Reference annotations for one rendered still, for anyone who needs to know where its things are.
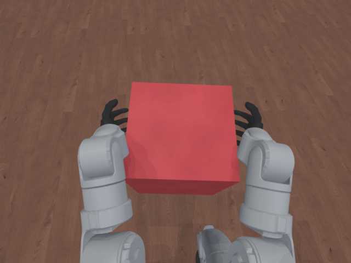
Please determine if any robot right shin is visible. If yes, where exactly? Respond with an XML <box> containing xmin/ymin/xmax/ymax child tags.
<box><xmin>200</xmin><ymin>225</ymin><xmax>214</xmax><ymax>263</ymax></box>

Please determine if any carton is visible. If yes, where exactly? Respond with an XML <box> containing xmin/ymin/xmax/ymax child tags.
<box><xmin>123</xmin><ymin>82</ymin><xmax>240</xmax><ymax>195</ymax></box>

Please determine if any robot right thigh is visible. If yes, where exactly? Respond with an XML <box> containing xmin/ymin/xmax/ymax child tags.
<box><xmin>197</xmin><ymin>228</ymin><xmax>231</xmax><ymax>263</ymax></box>

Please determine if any robot left upper arm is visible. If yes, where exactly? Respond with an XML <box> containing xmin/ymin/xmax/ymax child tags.
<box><xmin>81</xmin><ymin>231</ymin><xmax>145</xmax><ymax>263</ymax></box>

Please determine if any right robot forearm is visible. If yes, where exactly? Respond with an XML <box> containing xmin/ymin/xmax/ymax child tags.
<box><xmin>236</xmin><ymin>128</ymin><xmax>296</xmax><ymax>263</ymax></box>

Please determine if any robot right upper arm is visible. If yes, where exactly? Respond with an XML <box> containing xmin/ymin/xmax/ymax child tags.
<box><xmin>228</xmin><ymin>236</ymin><xmax>295</xmax><ymax>263</ymax></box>

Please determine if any robot left hand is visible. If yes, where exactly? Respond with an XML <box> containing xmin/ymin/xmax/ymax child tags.
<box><xmin>100</xmin><ymin>99</ymin><xmax>128</xmax><ymax>132</ymax></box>

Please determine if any robot right hand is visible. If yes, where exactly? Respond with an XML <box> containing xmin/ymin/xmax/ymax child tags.
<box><xmin>234</xmin><ymin>102</ymin><xmax>263</xmax><ymax>146</ymax></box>

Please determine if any left robot forearm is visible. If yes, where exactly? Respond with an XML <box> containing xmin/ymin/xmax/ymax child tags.
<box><xmin>77</xmin><ymin>124</ymin><xmax>133</xmax><ymax>263</ymax></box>

